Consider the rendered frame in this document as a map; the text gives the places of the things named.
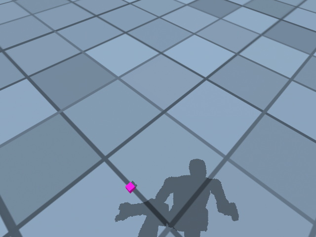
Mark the cube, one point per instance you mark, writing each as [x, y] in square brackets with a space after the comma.
[130, 187]

